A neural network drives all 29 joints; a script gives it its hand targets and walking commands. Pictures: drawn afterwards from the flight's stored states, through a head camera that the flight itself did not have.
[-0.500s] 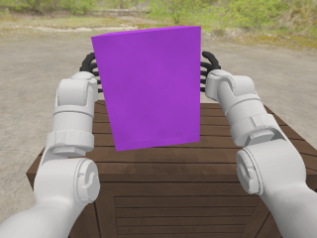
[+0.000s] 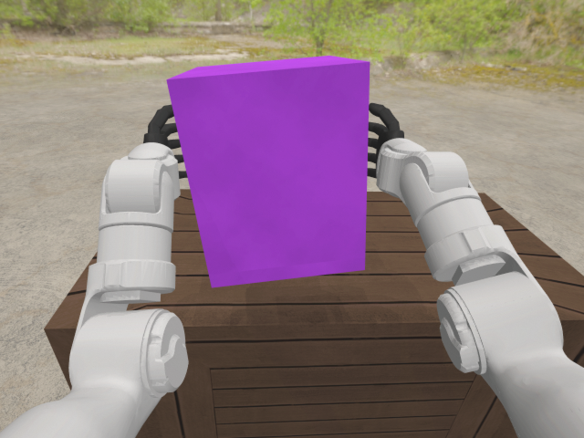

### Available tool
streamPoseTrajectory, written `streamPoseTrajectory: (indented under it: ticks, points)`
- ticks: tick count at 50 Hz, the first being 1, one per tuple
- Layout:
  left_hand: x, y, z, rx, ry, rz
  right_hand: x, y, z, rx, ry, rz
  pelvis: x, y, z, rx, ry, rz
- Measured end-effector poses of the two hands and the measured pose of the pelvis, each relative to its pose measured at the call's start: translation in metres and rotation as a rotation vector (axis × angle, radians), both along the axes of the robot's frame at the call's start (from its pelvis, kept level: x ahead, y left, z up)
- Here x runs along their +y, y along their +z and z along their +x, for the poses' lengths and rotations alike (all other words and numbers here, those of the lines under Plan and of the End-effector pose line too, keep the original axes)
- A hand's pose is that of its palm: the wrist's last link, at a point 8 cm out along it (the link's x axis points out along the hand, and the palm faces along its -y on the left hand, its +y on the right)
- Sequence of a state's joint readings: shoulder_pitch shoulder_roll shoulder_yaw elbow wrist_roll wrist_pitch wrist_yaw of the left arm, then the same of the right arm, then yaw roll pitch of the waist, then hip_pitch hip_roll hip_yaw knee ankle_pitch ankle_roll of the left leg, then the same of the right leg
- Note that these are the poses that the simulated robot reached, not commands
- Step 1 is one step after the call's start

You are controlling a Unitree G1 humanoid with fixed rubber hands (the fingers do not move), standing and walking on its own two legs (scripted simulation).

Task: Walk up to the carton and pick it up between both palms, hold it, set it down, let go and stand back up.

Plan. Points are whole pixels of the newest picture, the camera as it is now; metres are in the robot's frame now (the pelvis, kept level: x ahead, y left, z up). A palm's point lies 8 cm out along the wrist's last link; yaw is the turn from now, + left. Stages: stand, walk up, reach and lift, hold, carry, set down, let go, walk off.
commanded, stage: hold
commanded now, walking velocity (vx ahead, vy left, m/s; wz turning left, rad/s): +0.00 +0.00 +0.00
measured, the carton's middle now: (275, 161) +0.40 +0.00 +0.29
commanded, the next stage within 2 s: none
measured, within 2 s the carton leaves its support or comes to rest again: neither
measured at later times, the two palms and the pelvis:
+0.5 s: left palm (158, 156) +0.37 +0.15 +0.31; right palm (388, 150) +0.36 -0.14 +0.32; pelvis +0.00 +0.00 +0.00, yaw +0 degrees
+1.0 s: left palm (154, 150) +0.37 +0.16 +0.31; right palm (383, 149) +0.37 -0.13 +0.32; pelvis +0.00 +0.00 +0.00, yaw +0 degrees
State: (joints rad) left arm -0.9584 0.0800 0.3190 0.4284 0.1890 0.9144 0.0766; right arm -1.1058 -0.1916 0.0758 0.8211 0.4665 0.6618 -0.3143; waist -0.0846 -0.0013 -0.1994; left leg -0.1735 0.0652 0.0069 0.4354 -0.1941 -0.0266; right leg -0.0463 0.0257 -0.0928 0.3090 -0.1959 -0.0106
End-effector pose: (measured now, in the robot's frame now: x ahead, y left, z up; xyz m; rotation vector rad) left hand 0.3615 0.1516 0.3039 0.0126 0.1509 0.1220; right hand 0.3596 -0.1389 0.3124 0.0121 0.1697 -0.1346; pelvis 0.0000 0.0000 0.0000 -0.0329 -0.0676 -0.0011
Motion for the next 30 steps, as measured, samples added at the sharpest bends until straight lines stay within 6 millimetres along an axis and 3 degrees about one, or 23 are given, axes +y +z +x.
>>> streamPoseTrajectory:
  ticks: [18,30]
  points:
    - [0.002,0.009,0.003,0.004,-0.001,-0.011,0.002,0.011,0.002,0.007,-0.002,-0.014,-0.002,0.000,-0.004,0.026,-0.004,0.001]
    - [-0.001,-0.001,0.006,0.035,-0.010,-0.010,0.000,0.002,0.003,0.039,-0.013,0.003,-0.003,0.000,-0.005,0.022,0.003,0.000]
